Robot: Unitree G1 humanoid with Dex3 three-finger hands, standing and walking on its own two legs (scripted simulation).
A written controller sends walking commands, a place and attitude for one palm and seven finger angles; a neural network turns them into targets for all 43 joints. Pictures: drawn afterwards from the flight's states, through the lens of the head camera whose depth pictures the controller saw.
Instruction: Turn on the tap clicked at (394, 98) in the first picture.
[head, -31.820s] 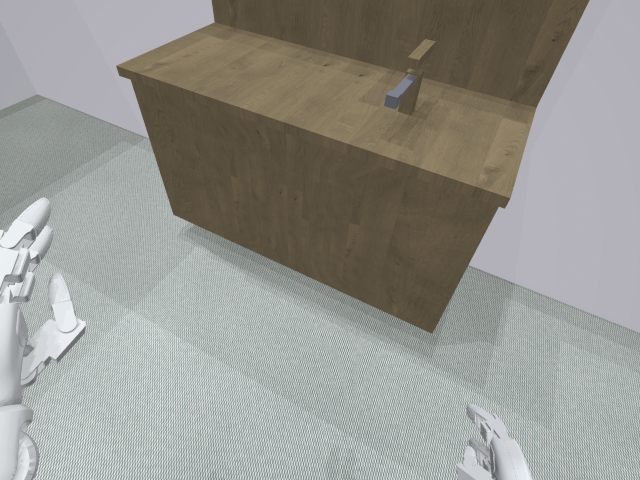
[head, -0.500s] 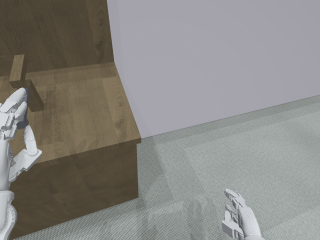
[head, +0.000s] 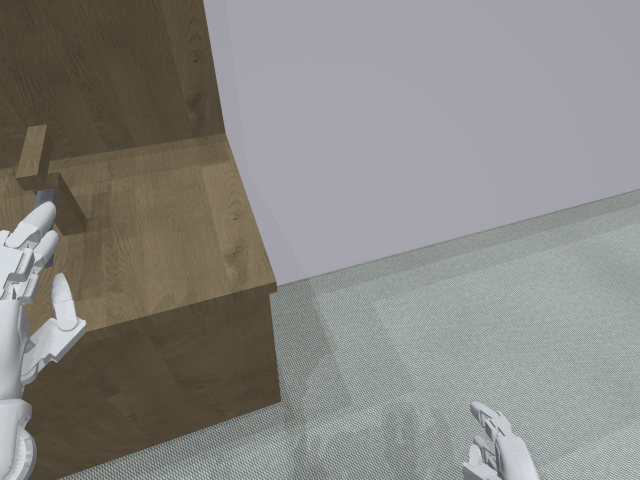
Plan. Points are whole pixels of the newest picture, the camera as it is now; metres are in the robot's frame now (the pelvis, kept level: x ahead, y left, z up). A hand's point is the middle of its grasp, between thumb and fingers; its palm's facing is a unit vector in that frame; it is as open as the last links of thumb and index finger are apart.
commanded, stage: look again from close up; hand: left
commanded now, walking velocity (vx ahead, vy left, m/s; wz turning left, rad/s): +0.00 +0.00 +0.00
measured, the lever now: (37, 256) +0.37 +0.43 +0.05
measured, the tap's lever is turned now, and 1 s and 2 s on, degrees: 0 0 0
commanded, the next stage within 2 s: shuffle to correct the standing spot in 0.38 s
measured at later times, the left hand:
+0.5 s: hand (67, 325) +0.21 +0.26 +0.15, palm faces +0.39 -0.84 -0.37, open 7.4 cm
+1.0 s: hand (29, 395) +0.15 +0.26 +0.15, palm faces +0.35 -0.81 -0.47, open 7.4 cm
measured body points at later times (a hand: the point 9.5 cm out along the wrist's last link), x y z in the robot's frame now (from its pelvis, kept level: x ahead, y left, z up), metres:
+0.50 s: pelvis +0.00 +0.01 +0.00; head +0.01 +0.02 +0.45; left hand +0.19 +0.30 +0.17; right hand +0.18 -0.21 -0.08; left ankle +0.00 +0.09 -0.75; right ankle +0.01 -0.12 -0.75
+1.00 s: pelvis -0.06 +0.01 -0.01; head -0.02 +0.02 +0.44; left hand +0.13 +0.30 +0.18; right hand +0.13 -0.22 -0.08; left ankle +0.00 +0.09 -0.75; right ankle +0.01 -0.12 -0.75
